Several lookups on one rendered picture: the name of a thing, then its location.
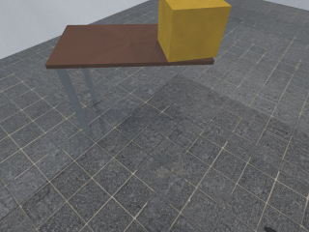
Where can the table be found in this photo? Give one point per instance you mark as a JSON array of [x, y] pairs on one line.
[[107, 46]]

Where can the carton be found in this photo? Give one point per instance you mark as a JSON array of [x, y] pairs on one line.
[[191, 29]]

